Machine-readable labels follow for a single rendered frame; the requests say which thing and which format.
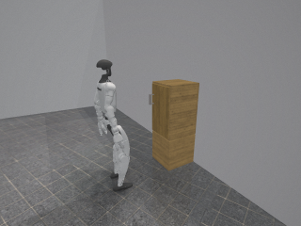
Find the robot right hand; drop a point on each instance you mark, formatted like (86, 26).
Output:
(117, 138)

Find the humanoid robot head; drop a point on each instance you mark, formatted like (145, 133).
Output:
(105, 65)

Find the right robot upper arm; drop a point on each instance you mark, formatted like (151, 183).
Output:
(109, 95)

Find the handle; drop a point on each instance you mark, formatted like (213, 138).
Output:
(150, 103)

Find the robot left hand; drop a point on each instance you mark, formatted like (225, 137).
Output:
(100, 127)

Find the robot left foot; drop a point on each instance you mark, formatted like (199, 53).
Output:
(114, 175)

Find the right robot forearm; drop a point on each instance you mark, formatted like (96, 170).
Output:
(112, 120)

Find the left robot upper arm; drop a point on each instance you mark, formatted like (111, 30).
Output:
(96, 98)

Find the cupboard door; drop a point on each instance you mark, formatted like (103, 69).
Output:
(160, 109)

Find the left robot forearm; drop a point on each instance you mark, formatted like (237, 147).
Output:
(99, 112)

